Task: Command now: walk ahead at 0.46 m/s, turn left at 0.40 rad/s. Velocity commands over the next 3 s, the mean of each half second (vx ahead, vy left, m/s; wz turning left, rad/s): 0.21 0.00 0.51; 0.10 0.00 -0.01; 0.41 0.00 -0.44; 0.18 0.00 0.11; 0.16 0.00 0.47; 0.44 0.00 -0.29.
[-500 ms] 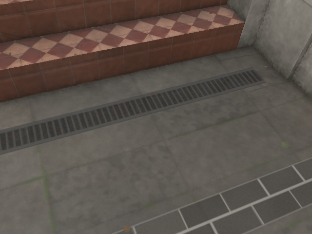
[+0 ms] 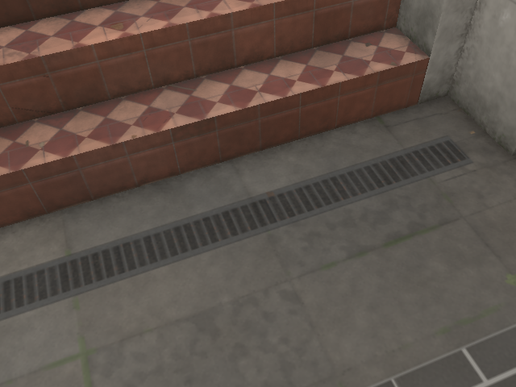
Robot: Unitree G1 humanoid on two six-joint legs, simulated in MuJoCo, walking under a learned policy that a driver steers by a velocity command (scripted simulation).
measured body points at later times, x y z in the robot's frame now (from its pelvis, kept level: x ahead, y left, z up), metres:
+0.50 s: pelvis +0.16 +0.03 -0.02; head +0.21 +0.05 +0.43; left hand +0.19 +0.30 -0.15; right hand +0.35 -0.20 -0.13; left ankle +0.23 +0.09 -0.74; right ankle +0.14 -0.12 -0.65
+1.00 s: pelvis +0.23 +0.00 +0.01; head +0.23 -0.02 +0.45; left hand +0.17 +0.26 -0.12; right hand +0.42 -0.21 -0.12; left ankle +0.23 +0.12 -0.70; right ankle +0.22 -0.10 -0.74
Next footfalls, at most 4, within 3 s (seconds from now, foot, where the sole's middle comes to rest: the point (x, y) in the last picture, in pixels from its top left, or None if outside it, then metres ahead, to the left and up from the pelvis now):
0.34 left None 0.27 0.10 -0.78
0.86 right None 0.26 -0.08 -0.78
1.24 left None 0.39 0.16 -0.78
1.68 right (282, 329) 0.66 -0.03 -0.78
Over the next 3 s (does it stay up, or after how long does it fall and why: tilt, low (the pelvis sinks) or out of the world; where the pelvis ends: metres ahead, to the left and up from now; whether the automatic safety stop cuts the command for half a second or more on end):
stays up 0.84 0.08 0.00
